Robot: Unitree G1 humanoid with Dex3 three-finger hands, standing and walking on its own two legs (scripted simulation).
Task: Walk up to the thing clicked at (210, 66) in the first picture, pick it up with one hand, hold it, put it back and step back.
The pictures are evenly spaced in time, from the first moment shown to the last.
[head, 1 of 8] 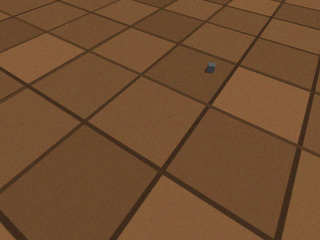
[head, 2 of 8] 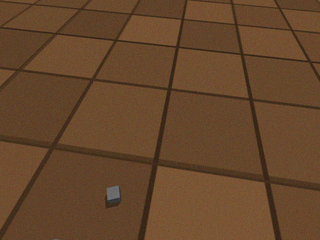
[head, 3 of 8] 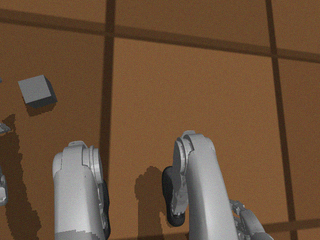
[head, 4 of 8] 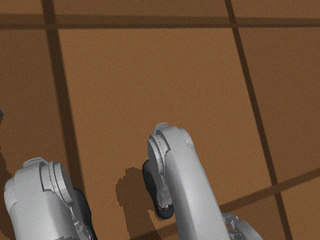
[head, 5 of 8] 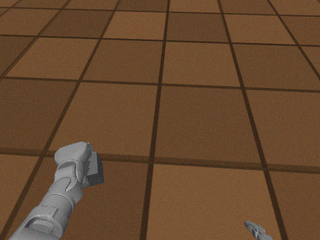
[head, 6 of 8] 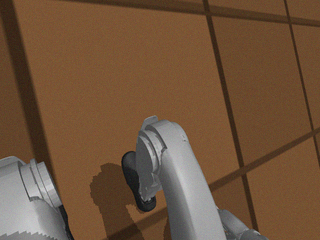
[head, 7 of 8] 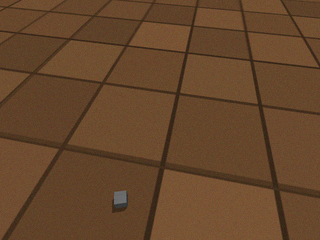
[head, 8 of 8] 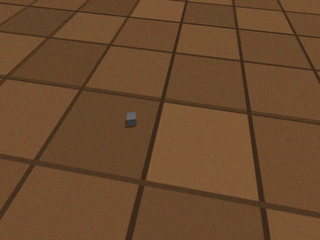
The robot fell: no
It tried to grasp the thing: yes
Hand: left
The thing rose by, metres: 0.67
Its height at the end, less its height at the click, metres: +0.00
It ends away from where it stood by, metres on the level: 0.02
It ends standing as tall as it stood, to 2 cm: yes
